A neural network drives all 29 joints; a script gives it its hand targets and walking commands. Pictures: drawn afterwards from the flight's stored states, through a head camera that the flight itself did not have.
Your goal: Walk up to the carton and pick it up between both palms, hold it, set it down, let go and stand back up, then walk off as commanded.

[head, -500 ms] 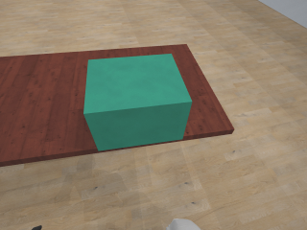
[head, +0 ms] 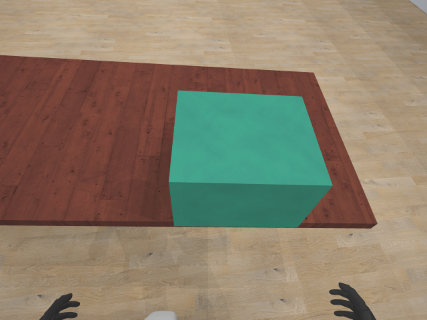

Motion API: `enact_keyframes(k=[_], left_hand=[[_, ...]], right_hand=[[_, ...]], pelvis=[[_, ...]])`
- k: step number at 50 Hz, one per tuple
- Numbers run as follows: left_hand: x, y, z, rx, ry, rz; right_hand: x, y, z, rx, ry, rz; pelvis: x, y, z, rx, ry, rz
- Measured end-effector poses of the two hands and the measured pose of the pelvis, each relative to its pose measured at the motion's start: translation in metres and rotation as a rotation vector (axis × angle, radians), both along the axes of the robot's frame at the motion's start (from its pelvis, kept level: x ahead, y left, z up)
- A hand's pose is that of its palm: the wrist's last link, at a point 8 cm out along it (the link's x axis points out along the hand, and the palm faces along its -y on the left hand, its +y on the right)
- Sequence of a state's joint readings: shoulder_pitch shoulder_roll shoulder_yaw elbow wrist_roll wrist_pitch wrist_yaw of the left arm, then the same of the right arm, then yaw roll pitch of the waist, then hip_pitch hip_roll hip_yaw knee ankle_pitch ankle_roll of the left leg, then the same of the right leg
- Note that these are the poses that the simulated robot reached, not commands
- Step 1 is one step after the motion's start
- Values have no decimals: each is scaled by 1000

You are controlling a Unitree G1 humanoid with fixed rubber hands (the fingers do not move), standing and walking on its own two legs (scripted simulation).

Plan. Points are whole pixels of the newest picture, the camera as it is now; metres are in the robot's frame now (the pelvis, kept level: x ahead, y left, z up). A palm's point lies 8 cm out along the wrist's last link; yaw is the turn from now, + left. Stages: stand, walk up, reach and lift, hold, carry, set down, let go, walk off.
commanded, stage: walk up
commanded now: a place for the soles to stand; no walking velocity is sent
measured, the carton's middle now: (239, 160) +0.43 -0.04 +0.01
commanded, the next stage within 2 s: reach and lift in 1.76 s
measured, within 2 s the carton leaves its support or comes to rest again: neither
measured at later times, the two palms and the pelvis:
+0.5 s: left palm out of the picture +0.08 +0.30 -0.11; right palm out of the picture +0.11 -0.28 -0.10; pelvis +0.01 +0.01 +0.02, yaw +2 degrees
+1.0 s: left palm out of the picture +0.08 +0.28 -0.11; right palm out of the picture +0.09 -0.31 -0.10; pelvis +0.03 -0.01 +0.02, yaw +3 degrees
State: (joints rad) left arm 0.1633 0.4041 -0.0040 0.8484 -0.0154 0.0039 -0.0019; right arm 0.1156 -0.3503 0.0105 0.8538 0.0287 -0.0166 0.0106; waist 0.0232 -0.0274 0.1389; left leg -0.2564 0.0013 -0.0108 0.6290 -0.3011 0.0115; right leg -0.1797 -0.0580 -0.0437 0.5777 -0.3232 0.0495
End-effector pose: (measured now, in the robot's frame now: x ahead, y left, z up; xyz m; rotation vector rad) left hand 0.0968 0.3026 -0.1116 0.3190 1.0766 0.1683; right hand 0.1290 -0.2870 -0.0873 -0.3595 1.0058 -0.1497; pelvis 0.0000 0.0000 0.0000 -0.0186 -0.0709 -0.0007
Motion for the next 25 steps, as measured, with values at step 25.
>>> enact_keyframes(k=[25], left_hand=[[-22,-3,5,-21,139,109]], right_hand=[[-24,8,-12,40,173,-92]], pelvis=[[9,6,19,14,14,28]])
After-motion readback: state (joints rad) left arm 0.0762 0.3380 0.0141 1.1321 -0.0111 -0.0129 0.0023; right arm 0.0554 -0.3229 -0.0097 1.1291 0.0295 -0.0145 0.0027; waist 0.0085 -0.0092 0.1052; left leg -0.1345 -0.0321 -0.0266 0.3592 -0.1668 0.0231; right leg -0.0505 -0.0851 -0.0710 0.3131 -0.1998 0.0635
